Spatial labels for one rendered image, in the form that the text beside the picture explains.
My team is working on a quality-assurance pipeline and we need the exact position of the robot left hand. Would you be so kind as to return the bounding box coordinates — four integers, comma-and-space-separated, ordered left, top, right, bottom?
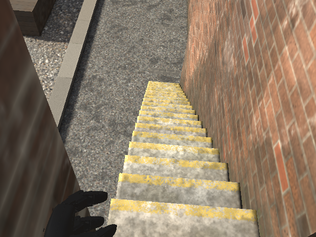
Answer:
43, 190, 118, 237

